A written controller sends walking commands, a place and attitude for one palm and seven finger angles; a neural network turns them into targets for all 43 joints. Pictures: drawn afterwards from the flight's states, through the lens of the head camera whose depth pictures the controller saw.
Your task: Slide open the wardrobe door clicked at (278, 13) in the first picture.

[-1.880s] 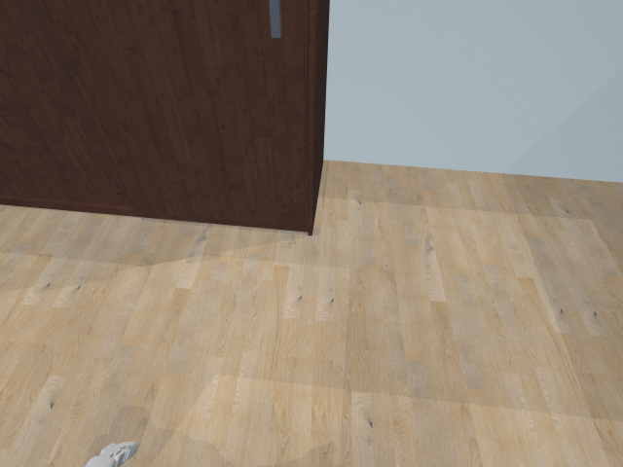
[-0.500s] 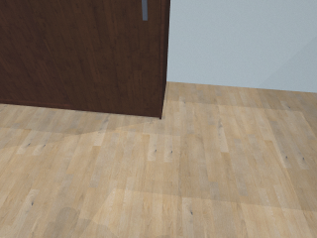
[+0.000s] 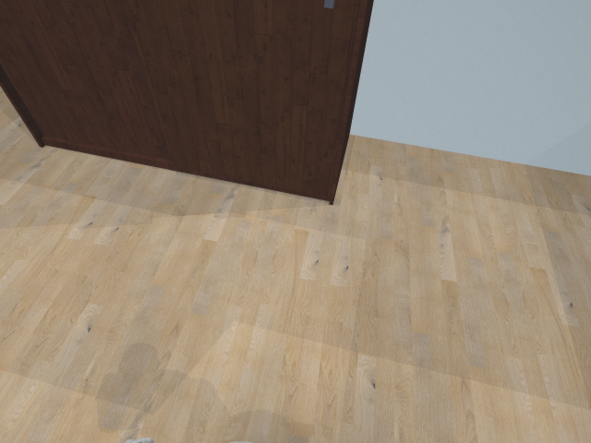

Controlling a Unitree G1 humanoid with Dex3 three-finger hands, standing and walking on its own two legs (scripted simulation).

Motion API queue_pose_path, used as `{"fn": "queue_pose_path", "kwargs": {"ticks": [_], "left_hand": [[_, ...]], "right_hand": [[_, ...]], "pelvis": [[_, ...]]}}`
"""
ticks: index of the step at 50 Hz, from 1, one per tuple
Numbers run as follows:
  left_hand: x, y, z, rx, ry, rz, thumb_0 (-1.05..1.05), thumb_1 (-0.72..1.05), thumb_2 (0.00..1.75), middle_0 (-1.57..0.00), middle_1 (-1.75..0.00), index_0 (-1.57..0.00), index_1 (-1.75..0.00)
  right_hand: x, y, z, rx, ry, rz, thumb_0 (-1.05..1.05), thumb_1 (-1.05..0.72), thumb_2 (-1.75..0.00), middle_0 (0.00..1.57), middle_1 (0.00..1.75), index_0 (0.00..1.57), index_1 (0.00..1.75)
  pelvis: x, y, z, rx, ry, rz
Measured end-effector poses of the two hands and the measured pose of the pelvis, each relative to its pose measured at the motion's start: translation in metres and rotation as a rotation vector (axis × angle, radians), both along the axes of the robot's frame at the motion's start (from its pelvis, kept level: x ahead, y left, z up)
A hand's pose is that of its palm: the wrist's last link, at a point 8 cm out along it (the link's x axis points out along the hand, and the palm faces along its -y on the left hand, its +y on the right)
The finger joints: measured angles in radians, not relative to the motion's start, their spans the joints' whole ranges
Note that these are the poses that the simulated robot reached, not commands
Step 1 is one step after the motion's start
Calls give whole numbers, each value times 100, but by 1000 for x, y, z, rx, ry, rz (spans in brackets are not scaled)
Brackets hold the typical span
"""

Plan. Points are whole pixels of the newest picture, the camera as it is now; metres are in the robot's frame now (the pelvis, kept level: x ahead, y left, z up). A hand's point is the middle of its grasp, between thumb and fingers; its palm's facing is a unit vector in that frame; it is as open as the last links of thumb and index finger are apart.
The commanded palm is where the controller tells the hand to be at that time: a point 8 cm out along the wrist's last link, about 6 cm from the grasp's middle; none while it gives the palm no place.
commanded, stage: walk to a spot facing it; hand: right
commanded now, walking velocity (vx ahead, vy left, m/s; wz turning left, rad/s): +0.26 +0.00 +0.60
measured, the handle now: out of the picture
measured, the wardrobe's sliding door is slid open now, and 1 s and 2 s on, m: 0.00 0.00 0.00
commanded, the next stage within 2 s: turn to face it in 1.96 s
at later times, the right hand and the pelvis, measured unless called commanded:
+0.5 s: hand out of the picture +0.07 -0.20 -0.15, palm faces -0.10 +0.97 -0.20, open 7.4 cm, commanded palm none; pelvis +0.05 -0.01 +0.02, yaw +13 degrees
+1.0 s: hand (390, 310) +0.38 -0.18 -0.17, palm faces -0.48 +0.87 -0.14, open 7.4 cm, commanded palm none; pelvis +0.22 -0.05 +0.01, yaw +32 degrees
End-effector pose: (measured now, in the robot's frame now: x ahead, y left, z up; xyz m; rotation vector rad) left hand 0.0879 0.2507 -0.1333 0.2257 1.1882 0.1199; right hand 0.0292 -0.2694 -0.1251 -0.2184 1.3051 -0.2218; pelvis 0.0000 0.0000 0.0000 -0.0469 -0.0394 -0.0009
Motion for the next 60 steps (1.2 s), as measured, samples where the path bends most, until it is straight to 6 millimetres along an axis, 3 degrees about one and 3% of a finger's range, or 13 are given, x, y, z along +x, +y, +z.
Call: {"fn": "queue_pose_path", "kwargs": {"ticks": [4, 12, 19, 26, 30, 32, 37, 42, 47, 51, 56, 60], "left_hand": [[-19, 11, -18, -34, 35, 47, 1, 90, 89, -21, -30, -21, -30], [-33, 27, 10, -33, 36, 113, 1, 90, 89, -20, -30, -20, -30], [-23, 30, 22, 8, -8, 181, 1, 90, 89, -20, -30, -20, -30], [20, 1, 36, 26, -90, 211, 1, 90, 89, -20, -30, -20, -30], [48, -24, 39, 52, -168, 237, 1, 90, 89, -20, -30, -20, -30], [51, -37, 42, 61, -188, 273, 1, 90, 89, -20, -30, -20, -30], [23, -69, 49, 60, -117, 398, 1, 90, 89, -20, -30, -21, -30], [-21, -100, 43, 50, 51, 546, 1, 91, 89, -20, -30, -21, -30], [-57, -141, 35, -5, 227, 680, 1, 91, 89, -20, -30, -20, -30], [-69, -174, 32, -74, 350, 771, 1, 91, 89, -20, -30, -20, -30], [-61, -201, 30, -172, 467, 870, 1, 91, 89, -20, -30, -20, -30], [-40, -194, 22, -236, 500, 947, 1, 90, 89, -20, -30, -20, -30]], "right_hand": [[-4, 24, -3, 6, -6, 21, 0, -91, -90, 21, 30, 20, 30], [-15, 50, 16, 52, 48, 41, 0, -91, -90, 21, 30, 20, 30], [5, 40, 18, 64, 58, 88, 0, -91, -90, 21, 30, 20, 30], [47, 11, 7, 83, 55, 133, 0, -91, -90, 21, 30, 20, 30], [88, -14, -12, 99, 51, 172, 0, -91, -90, 21, 30, 20, 30], [115, -24, -18, 103, 54, 209, 0, -91, -90, 21, 30, 20, 30], [204, -32, -9, 116, -11, 332, 0, -91, -90, 20, 30, 20, 30], [285, -18, -3, 124, -75, 421, 0, -92, -90, 20, 30, 19, 30], [342, 15, -9, 141, -60, 506, 0, -92, -90, 20, 30, 19, 30], [380, 57, -17, 171, -26, 583, 0, -92, -90, 20, 30, 19, 30], [429, 128, -28, 220, -11, 700, 0, -92, -90, 20, 30, 19, 30], [469, 183, -35, 241, -55, 773, 0, -91, -90, 20, 30, 19, 30]], "pelvis": [[-3, 13, -8, 16, 3, 26], [4, 19, 17, 9, 55, 102], [26, 8, 21, 27, 77, 170], [59, -19, 19, 48, 81, 235], [86, -42, 8, 70, 78, 282], [97, -50, 7, 63, 66, 317], [130, -62, 19, 89, 51, 392], [164, -65, 22, 94, 52, 460], [198, -58, 17, 83, 59, 525], [225, -45, 11, 74, 68, 573], [259, -18, 1, 73, 79, 632], [289, 16, -9, 51, 66, 692]]}}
